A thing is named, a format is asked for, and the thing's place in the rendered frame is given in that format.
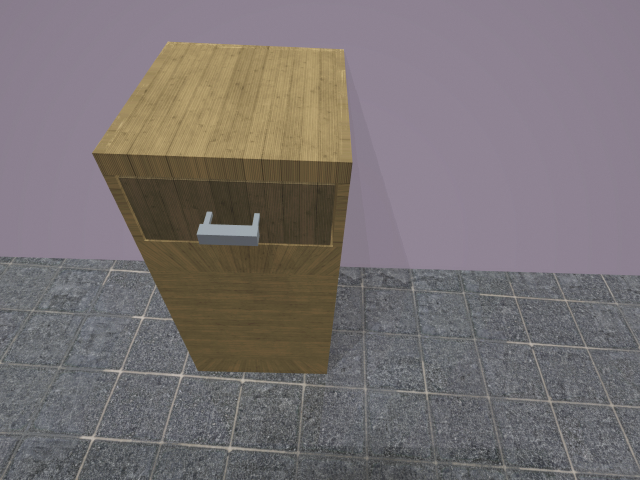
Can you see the drawer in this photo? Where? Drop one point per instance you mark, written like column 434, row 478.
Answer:
column 172, row 208

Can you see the cabinet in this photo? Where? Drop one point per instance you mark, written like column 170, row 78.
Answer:
column 243, row 112

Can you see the handle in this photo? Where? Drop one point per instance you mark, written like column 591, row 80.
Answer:
column 241, row 235

